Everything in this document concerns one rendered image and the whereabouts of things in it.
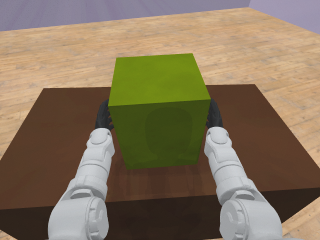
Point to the left robot hand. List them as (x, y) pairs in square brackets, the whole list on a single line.
[(102, 120)]

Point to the carton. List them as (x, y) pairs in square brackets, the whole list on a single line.
[(159, 106)]

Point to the right robot forearm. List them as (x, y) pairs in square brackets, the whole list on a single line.
[(227, 170)]

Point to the right robot hand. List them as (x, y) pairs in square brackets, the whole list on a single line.
[(214, 116)]

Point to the left robot upper arm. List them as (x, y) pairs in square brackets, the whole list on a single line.
[(79, 219)]

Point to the right robot upper arm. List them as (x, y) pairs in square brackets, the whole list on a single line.
[(242, 219)]

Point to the left robot forearm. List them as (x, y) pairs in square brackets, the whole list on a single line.
[(93, 171)]

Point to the pedestal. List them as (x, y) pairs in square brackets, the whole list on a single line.
[(158, 203)]

